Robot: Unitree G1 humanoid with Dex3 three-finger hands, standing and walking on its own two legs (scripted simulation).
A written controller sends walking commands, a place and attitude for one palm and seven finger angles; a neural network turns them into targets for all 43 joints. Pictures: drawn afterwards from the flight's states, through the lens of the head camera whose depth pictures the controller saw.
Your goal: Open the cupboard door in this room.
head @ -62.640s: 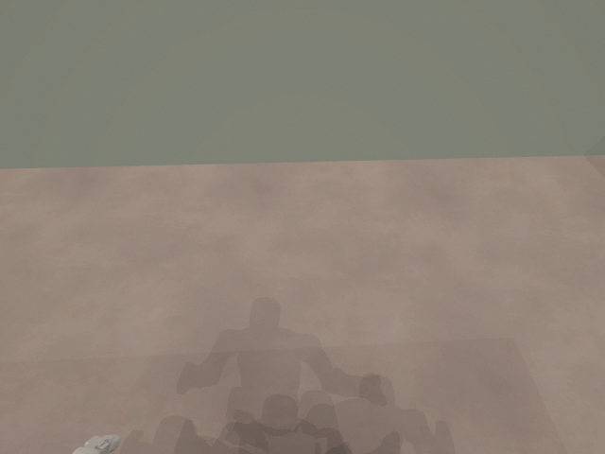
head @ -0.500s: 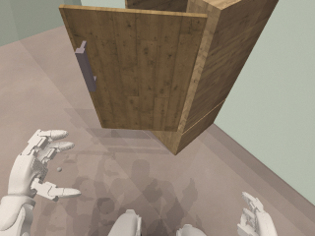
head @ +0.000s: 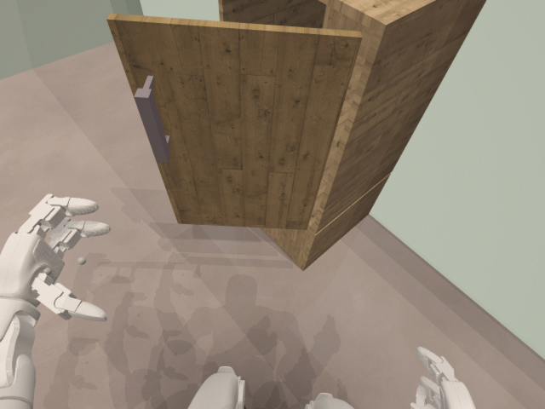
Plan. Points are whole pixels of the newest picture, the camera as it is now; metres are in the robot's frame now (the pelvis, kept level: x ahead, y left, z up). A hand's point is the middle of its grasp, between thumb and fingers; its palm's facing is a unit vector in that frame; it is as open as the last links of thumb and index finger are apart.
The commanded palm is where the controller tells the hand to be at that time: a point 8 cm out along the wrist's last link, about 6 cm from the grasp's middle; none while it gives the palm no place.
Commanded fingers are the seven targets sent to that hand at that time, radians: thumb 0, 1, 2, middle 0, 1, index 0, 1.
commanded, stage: raise the hand with hooked fingers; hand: left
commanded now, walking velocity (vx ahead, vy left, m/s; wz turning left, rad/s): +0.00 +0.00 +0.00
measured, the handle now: (156, 121) +0.58 +0.26 +0.03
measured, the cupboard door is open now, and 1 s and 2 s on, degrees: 47 47 47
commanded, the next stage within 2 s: move the hooked fingers beside the handle in 0.40 s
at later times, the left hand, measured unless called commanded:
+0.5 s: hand (99, 262) +0.29 +0.25 +0.05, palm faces +0.03 -1.00 -0.04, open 14.0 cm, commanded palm +0.27 +0.31 +0.05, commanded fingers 0.00 -0.50 0.30 -0.30 -1.20 -0.30 -1.20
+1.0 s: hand (106, 210) +0.37 +0.28 +0.04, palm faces +0.03 -1.00 -0.02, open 14.0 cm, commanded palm +0.35 +0.33 +0.05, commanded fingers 0.00 -0.50 0.30 -0.30 -1.20 -0.30 -1.20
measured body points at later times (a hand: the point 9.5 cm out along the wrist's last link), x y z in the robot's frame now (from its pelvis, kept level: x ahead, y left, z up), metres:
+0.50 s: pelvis +0.00 -0.02 +0.00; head +0.07 +0.00 +0.44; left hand +0.28 +0.31 +0.06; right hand +0.16 -0.26 -0.09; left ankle +0.05 +0.08 -0.67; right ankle -0.01 -0.12 -0.67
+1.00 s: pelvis +0.00 -0.01 -0.01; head +0.09 +0.01 +0.43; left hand +0.37 +0.33 +0.05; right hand +0.10 -0.28 -0.11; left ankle +0.05 +0.08 -0.67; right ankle -0.01 -0.12 -0.67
